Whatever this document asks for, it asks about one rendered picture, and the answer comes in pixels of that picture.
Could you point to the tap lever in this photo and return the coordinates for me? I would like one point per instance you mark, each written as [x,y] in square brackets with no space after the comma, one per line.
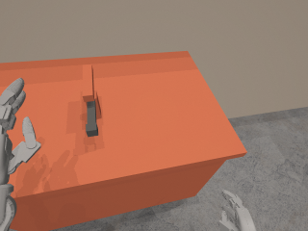
[91,126]

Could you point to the robot left forearm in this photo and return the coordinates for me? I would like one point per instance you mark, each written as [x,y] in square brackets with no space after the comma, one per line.
[8,206]

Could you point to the counter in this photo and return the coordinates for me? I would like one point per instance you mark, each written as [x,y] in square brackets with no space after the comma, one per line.
[161,136]

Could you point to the robot right hand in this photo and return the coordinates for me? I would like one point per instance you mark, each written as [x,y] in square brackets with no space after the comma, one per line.
[240,220]

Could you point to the robot left hand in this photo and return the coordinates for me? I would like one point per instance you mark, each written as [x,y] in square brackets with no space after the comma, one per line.
[11,100]

